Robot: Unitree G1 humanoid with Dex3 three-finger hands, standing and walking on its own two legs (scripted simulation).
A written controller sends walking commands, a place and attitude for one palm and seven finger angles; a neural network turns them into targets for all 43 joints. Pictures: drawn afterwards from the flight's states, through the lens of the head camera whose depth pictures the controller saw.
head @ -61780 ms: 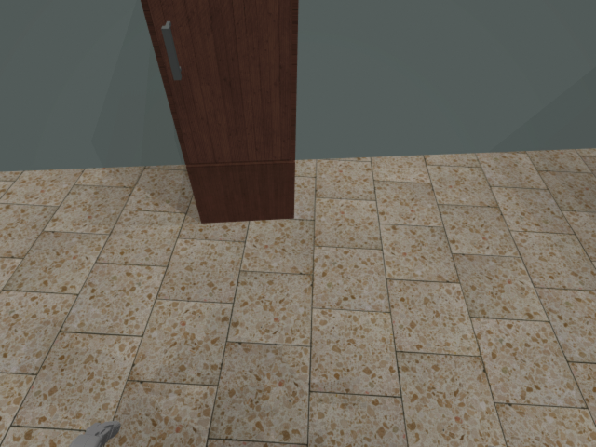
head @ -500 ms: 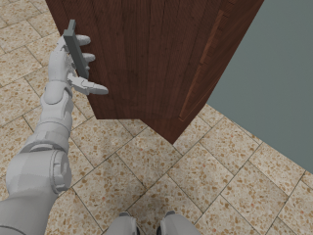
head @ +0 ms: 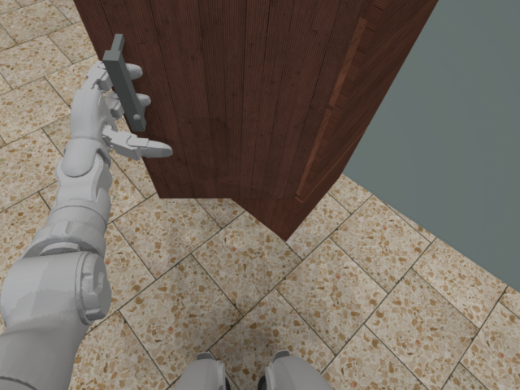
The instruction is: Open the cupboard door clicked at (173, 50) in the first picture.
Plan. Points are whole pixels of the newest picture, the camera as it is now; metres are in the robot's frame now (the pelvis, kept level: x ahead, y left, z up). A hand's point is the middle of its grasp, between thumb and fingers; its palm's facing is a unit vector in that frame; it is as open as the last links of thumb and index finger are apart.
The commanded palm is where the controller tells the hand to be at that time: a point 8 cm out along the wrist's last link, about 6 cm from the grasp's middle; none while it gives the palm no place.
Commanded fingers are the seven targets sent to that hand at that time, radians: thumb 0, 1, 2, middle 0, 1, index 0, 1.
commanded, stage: close the thumb around the handle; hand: left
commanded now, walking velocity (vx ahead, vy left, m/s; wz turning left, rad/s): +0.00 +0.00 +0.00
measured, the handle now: (129, 86) +0.57 +0.16 +0.09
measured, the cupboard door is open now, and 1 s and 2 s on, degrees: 42 48 86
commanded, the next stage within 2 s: pull the door open along its arc in 0.56 s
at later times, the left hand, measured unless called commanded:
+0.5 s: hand (140, 115) +0.51 +0.14 +0.08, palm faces -0.03 -1.00 -0.01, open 5.6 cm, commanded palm +0.49 +0.19 +0.08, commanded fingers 0.00 0.90 0.90 -0.40 -1.35 -0.40 -1.35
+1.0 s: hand (142, 137) +0.47 +0.14 +0.08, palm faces -0.05 -1.00 +0.00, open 5.8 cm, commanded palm +0.42 +0.19 +0.08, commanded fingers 0.00 0.90 0.90 -0.40 -1.35 -0.40 -1.35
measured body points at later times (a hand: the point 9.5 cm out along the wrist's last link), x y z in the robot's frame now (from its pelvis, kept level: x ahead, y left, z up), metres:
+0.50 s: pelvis +0.00 +0.00 +0.00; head +0.12 +0.02 +0.43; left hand +0.51 +0.20 +0.09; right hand +0.00 -0.26 -0.12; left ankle +0.01 +0.07 -0.67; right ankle +0.00 -0.09 -0.67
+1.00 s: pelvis +0.01 +0.00 +0.01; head +0.10 +0.01 +0.45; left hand +0.47 +0.19 +0.09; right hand +0.03 -0.25 -0.11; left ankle +0.01 +0.07 -0.67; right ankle +0.00 -0.09 -0.67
